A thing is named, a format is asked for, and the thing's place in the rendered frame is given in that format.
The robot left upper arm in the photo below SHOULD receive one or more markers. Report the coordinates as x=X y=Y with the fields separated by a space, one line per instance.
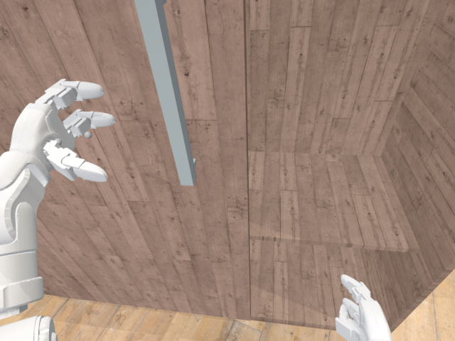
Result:
x=37 y=328

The handle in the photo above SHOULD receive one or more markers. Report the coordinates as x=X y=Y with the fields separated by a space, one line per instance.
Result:
x=155 y=32

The robot right hand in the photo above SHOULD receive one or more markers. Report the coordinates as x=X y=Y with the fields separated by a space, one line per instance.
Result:
x=369 y=321

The robot left forearm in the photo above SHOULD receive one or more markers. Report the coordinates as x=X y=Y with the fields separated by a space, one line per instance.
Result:
x=23 y=179

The robot left hand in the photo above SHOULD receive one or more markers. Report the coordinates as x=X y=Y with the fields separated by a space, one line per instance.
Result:
x=39 y=125

